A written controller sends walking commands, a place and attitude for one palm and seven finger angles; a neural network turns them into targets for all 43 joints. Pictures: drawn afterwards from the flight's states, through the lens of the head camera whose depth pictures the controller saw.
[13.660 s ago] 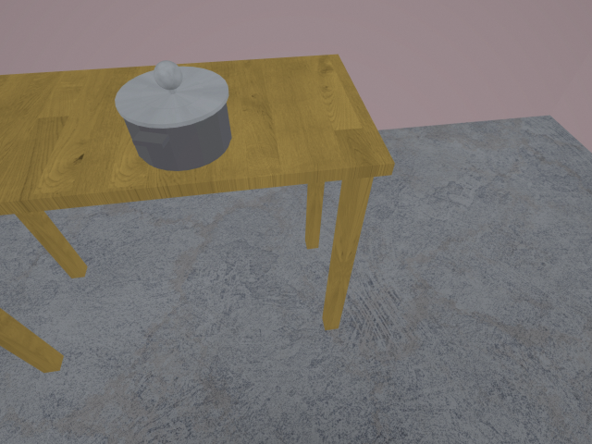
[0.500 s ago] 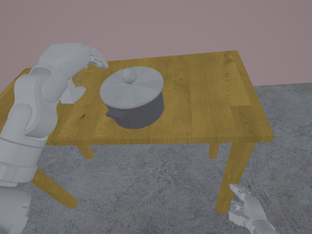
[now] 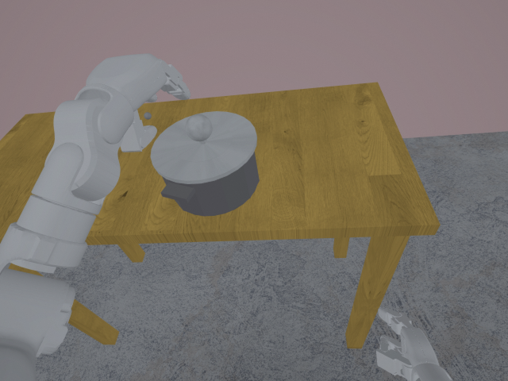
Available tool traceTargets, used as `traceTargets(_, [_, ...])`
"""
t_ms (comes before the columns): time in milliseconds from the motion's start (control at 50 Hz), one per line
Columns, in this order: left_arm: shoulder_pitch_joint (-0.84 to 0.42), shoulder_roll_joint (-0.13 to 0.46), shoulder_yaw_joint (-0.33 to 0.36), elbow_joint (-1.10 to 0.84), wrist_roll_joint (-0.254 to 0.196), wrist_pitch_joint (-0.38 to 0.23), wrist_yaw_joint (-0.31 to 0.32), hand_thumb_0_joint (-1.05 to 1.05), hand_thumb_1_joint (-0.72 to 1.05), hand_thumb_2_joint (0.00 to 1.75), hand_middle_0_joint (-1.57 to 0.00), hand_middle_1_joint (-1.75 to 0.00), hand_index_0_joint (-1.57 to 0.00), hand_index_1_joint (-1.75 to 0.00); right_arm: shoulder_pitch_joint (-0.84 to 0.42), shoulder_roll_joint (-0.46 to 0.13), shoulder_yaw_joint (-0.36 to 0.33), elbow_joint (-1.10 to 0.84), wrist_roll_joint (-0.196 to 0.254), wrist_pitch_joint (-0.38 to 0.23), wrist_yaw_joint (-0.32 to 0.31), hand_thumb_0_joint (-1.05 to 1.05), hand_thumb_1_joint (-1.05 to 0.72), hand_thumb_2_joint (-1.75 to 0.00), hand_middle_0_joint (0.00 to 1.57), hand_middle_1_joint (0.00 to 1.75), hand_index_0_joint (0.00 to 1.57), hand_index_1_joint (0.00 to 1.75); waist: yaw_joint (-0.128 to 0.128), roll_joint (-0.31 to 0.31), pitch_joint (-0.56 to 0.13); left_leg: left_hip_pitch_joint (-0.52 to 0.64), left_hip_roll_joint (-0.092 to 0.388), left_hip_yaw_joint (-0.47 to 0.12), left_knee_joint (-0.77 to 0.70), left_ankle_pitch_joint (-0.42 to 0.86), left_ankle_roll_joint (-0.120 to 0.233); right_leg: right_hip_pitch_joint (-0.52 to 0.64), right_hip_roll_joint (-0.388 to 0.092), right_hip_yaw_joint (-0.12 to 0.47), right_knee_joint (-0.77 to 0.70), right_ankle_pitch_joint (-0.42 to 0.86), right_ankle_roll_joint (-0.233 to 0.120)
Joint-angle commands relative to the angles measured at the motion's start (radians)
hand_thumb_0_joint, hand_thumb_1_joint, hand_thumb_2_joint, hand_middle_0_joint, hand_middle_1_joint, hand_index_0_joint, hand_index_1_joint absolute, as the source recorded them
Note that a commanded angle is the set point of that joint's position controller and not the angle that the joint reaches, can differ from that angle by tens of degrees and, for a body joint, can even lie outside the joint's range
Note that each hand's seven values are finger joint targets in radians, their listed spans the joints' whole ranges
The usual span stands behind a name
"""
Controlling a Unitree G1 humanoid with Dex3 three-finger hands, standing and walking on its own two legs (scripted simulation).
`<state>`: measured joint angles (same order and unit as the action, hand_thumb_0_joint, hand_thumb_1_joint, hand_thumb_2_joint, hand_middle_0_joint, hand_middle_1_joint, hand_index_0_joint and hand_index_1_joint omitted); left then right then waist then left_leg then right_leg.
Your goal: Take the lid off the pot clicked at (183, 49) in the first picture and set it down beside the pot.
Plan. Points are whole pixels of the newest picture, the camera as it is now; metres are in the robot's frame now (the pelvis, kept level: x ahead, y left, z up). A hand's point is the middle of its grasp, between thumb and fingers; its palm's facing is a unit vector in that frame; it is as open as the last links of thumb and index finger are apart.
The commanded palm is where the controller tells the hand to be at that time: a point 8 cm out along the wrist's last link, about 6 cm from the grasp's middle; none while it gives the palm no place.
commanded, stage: move the open hand above the knob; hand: left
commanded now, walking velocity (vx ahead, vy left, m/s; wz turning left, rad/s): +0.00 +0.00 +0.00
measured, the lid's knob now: (198, 127) +0.49 +0.13 +0.17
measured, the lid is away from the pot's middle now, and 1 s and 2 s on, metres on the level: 0.00 0.00 0.00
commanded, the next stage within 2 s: lower the open fingers around the knob in 1.80 s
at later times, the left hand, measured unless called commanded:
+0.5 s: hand (176, 95) +0.45 +0.13 +0.25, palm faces -0.06 -0.03 -1.00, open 9.7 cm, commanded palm +0.42 +0.14 +0.31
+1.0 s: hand (182, 90) +0.46 +0.12 +0.25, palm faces -0.06 -0.05 -1.00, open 9.7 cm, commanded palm +0.42 +0.14 +0.31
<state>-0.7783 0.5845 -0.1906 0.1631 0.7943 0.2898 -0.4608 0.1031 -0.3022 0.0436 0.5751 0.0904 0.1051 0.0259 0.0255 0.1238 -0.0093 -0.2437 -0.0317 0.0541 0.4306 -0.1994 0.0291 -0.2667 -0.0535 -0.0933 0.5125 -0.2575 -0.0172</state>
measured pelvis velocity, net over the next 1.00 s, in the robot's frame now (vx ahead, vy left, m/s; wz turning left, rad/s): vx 0.01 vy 0.01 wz -0.01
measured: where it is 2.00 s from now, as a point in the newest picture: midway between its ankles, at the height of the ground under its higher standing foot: outside the picture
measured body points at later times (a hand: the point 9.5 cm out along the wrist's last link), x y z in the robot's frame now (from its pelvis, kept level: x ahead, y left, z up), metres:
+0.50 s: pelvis +0.01 +0.00 +0.00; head +0.02 -0.05 +0.45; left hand +0.45 +0.13 +0.31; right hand +0.18 -0.23 -0.12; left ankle +0.02 +0.11 -0.74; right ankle +0.01 -0.10 -0.74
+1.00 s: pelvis +0.01 +0.01 +0.00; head +0.02 -0.04 +0.45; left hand +0.46 +0.12 +0.31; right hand +0.18 -0.23 -0.12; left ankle +0.02 +0.11 -0.74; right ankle +0.01 -0.10 -0.74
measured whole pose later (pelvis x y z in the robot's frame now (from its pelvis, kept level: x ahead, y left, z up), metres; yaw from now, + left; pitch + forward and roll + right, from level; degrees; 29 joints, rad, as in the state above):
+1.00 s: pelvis +0.01 +0.01 +0.00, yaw -1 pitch +2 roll +1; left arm -1.02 0.46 -0.28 0.45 0.84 0.35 -0.44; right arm 0.13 -0.29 0.04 0.63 0.09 0.11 0.02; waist -0.01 0.10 -0.03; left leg -0.23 -0.04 0.07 0.39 -0.20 0.04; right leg -0.26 -0.06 -0.08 0.48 -0.26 0.00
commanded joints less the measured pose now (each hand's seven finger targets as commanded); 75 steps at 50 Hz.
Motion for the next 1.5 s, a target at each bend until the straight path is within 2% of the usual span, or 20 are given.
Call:
traceTargets(0, [-0.502, 0.222, 0.129, -0.118, 0.028, 0.015, 0.040, 0.00, -0.37, 1.71, -0.89, -0.08, -0.89, -0.08, -0.156, -0.073, -0.025, -0.161, 0.004, -0.043, -0.003, 0.00, -0.90, -0.90, 0.20, 0.30, 0.20, 0.30, -0.005, -0.146, -0.339, 0.105, -0.023, -0.046, -0.026, 0.226, 0.024, 0.122, 0.022, 0.046, -0.058, 0.266, -0.011])
traceTargets(140, [-0.591, 0.212, 0.107, -0.053, 0.041, 0.023, 0.051, 0.00, -0.37, 1.71, -0.89, -0.08, -0.89, -0.08, -0.147, -0.070, -0.023, -0.145, 0.001, -0.047, -0.006, 0.00, -0.90, -0.90, 0.20, 0.30, 0.20, 0.30, -0.010, -0.150, -0.382, 0.116, -0.027, -0.049, -0.028, 0.217, 0.025, 0.137, 0.024, 0.052, -0.057, 0.260, -0.012])
traceTargets(200, [-0.626, 0.142, 0.043, 0.063, 0.046, 0.039, 0.048, 0.00, -0.37, 1.71, -0.89, -0.08, -0.89, -0.08, -0.136, -0.071, -0.022, -0.125, 0.006, -0.040, -0.014, 0.00, -0.90, -0.90, 0.20, 0.30, 0.20, 0.30, -0.029, -0.182, -0.305, 0.089, -0.025, -0.047, -0.038, 0.157, 0.027, 0.087, 0.025, 0.043, -0.073, 0.207, -0.010])
traceTargets(260, [-0.694, 0.191, 0.082, -0.017, 0.051, 0.026, 0.060, 0.00, -0.37, 1.71, -0.89, -0.08, -0.89, -0.08, -0.144, -0.068, -0.026, -0.139, -0.001, -0.057, -0.014, 0.00, -0.90, -0.90, 0.20, 0.30, 0.20, 0.30, -0.016, -0.128, -0.422, 0.132, -0.031, -0.055, -0.029, 0.220, 0.032, 0.155, 0.023, 0.057, -0.053, 0.269, -0.017])
traceTargets(360, [-0.680, 0.141, 0.048, 0.149, 0.056, 0.051, 0.057, 0.00, -0.37, 1.71, -0.89, -0.08, -0.89, -0.08, -0.116, -0.077, -0.025, -0.112, 0.000, -0.045, -0.015, 0.00, -0.90, -0.90, 0.20, 0.30, 0.20, 0.30, -0.030, -0.184, -0.331, 0.090, -0.023, -0.050, -0.043, 0.200, 0.030, 0.118, 0.025, 0.046, -0.069, 0.265, -0.014])
traceTargets(540, [-0.843, 0.140, 0.040, 0.193, 0.075, 0.052, 0.069, 0.00, -0.37, 1.71, -0.89, -0.08, -0.89, -0.08, -0.075, -0.079, -0.032, -0.088, -0.004, -0.063, -0.020, 0.00, -0.90, -0.90, 0.20, 0.30, 0.20, 0.30, -0.043, -0.170, -0.421, 0.132, -0.025, -0.060, -0.042, 0.234, 0.033, 0.142, 0.029, 0.053, -0.061, 0.297, -0.017])
traceTargets(720, [-0.758, 0.098, 0.035, 0.208, 0.055, 0.050, 0.067, 0.00, -0.37, 1.71, -0.89, -0.08, -0.89, -0.08, -0.071, -0.091, -0.043, -0.102, -0.003, -0.053, -0.010, 0.00, -0.90, -0.90, 0.20, 0.30, 0.20, 0.30, -0.033, -0.183, -0.406, 0.126, -0.022, -0.059, -0.041, 0.292, 0.040, 0.168, 0.024, 0.050, -0.065, 0.355, -0.020])
traceTargets(760, [-0.771, 0.170, 0.080, 0.190, 0.084, 0.056, 0.064, 0.00, -0.37, 1.71, -0.89, -0.08, -0.89, -0.08, -0.080, -0.086, -0.036, -0.106, -0.010, -0.052, -0.013, 0.00, -0.90, -0.90, 0.20, 0.30, 0.20, 0.30, -0.023, -0.192, -0.425, 0.116, -0.022, -0.047, -0.046, 0.300, 0.042, 0.195, 0.023, 0.058, -0.059, 0.381, -0.017])
traceTargets(820, [-0.758, 0.042, -0.011, 0.124, 0.046, 0.053, 0.058, 0.00, -0.37, 1.71, -0.89, -0.08, -0.89, -0.08, -0.090, -0.080, -0.047, -0.118, 0.004, -0.052, -0.002, 0.00, -0.90, -0.90, 0.20, 0.30, 0.20, 0.30, -0.041, -0.164, -0.421, 0.169, -0.017, -0.061, -0.028, 0.359, 0.043, 0.148, 0.026, 0.048, -0.063, 0.378, -0.019])
traceTargets(840, [-0.760, 0.136, 0.063, 0.116, 0.071, 0.058, 0.063, 0.00, -0.37, 1.71, -0.89, -0.08, -0.89, -0.08, -0.088, -0.077, -0.042, -0.115, -0.001, -0.053, -0.002, 0.00, -0.90, -0.90, 0.20, 0.30, 0.20, 0.30, -0.025, -0.180, -0.443, 0.170, -0.013, -0.061, -0.032, 0.355, 0.040, 0.161, 0.029, 0.052, -0.055, 0.370, -0.018])
traceTargets(920, [-0.747, 0.098, 0.034, 0.120, 0.047, 0.063, 0.064, 0.00, -0.37, 1.71, -0.89, -0.08, -0.89, -0.08, -0.094, -0.088, -0.043, -0.108, 0.003, -0.045, -0.004, 0.00, -0.90, -0.90, 0.20, 0.30, 0.20, 0.30, -0.034, -0.165, -0.402, 0.156, -0.017, -0.061, -0.032, 0.327, 0.039, 0.140, 0.027, 0.045, -0.065, 0.352, -0.021])
traceTargets(940, [-0.763, 0.160, 0.078, 0.097, 0.070, 0.064, 0.066, 0.00, -0.37, 1.71, -0.89, -0.08, -0.89, -0.08, -0.102, -0.077, -0.036, -0.113, -0.002, -0.049, -0.005, 0.00, -0.90, -0.90, 0.20, 0.30, 0.20, 0.30, -0.020, -0.176, -0.435, 0.157, -0.016, -0.057, -0.037, 0.325, 0.038, 0.166, 0.027, 0.054, -0.056, 0.356, -0.019])
traceTargets(1020, [-0.739, 0.067, 0.000, 0.169, 0.047, 0.074, 0.061, 0.00, -0.37, 1.71, -0.89, -0.08, -0.89, -0.08, -0.109, -0.085, -0.037, -0.103, 0.008, -0.036, -0.008, 0.00, -0.90, -0.90, 0.20, 0.30, 0.20, 0.30, -0.044, -0.186, -0.355, 0.131, -0.018, -0.055, -0.037, 0.251, 0.037, 0.107, 0.028, 0.043, -0.074, 0.296, -0.019])
traceTargets(1220, [-0.786, 0.027, -0.033, 0.214, 0.043, 0.077, 0.067, 0.00, -0.37, 1.71, -0.89, -0.08, -0.89, -0.08, -0.104, -0.078, -0.030, -0.086, 0.002, -0.039, -0.012, 0.00, -0.90, -0.90, 0.20, 0.30, 0.20, 0.30, -0.051, -0.161, -0.351, 0.142, -0.021, -0.073, -0.036, 0.234, 0.030, 0.080, 0.030, 0.036, -0.073, 0.271, -0.026])
traceTargets(1240, [-0.821, 0.101, 0.018, 0.202, 0.074, 0.077, 0.071, 0.00, -0.37, 1.71, -0.89, -0.08, -0.89, -0.08, -0.106, -0.073, -0.023, -0.084, -0.002, -0.041, -0.013, 0.00, -0.90, -0.90, 0.20, 0.30, 0.20, 0.30, -0.038, -0.164, -0.394, 0.142, -0.018, -0.069, -0.046, 0.233, 0.026, 0.110, 0.030, 0.042, -0.064, 0.270, -0.025])
traceTargets(1300, [-0.843, 0.034, -0.039, 0.152, 0.073, 0.070, 0.068, 0.00, -0.37, 1.71, -0.89, -0.08, -0.89, -0.08, -0.122, -0.061, -0.025, -0.100, -0.001, -0.046, -0.010, 0.00, -0.90, -0.90, 0.20, 0.30, 0.20, 0.30, -0.041, -0.142, -0.413, 0.168, -0.020, -0.072, -0.038, 0.269, 0.030, 0.110, 0.030, 0.042, -0.058, 0.292, -0.028])
traceTargets(1340, [-0.802, 0.118, 0.039, 0.171, 0.077, 0.069, 0.075, 0.00, -0.37, 1.71, -0.89, -0.08, -0.89, -0.08, -0.110, -0.069, -0.026, -0.095, -0.006, -0.041, -0.006, 0.00, -0.90, -0.90, 0.20, 0.30, 0.20, 0.30, -0.026, -0.175, -0.439, 0.151, -0.017, -0.071, -0.039, 0.280, 0.030, 0.152, 0.029, 0.048, -0.057, 0.317, -0.026])
traceTargets(1420, [-0.759, 0.068, 0.012, 0.142, 0.045, 0.060, 0.073, 0.00, -0.37, 1.71, -0.89, -0.08, -0.89, -0.08, -0.122, -0.076, -0.031, -0.114, -0.002, -0.034, -0.006, 0.00, -0.90, -0.90, 0.20, 0.30, 0.20, 0.30, -0.027, -0.172, -0.414, 0.136, -0.019, -0.063, -0.037, 0.293, 0.035, 0.167, 0.021, 0.047, -0.062, 0.350, -0.025])
traceTargets(1440, [-0.759, 0.161, 0.083, 0.127, 0.076, 0.062, 0.076, 0.00, -0.37, 1.71, -0.89, -0.08, -0.89, -0.08, -0.122, -0.070, -0.027, -0.112, -0.007, -0.036, -0.006, 0.00, -0.90, -0.90, 0.20, 0.30, 0.20, 0.30, -0.009, -0.181, -0.453, 0.139, -0.015, -0.061, -0.042, 0.307, 0.033, 0.197, 0.023, 0.056, -0.053, 0.358, -0.023])
traceTargets(1480, [-0.726, 0.085, 0.020, 0.146, 0.075, 0.073, 0.065, 0.00, -0.37, 1.71, -0.89, -0.08, -0.89, -0.08, -0.130, -0.065, -0.025, -0.116, -0.001, -0.027, -0.006, 0.00, -0.90, -0.90, 0.20, 0.30, 0.20, 0.30, -0.023, -0.194, -0.393, 0.126, -0.014, -0.050, -0.041, 0.306, 0.033, 0.163, 0.023, 0.050, -0.059, 0.362, -0.021])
